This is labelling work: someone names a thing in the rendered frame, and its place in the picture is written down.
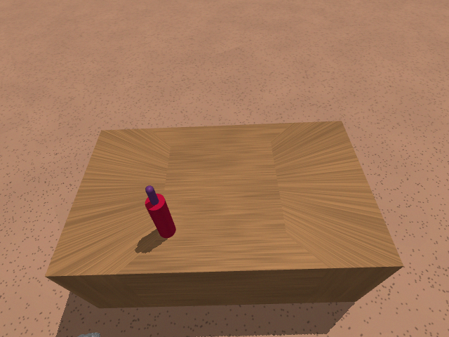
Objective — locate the bottle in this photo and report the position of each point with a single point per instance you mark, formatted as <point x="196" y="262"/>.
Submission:
<point x="159" y="212"/>

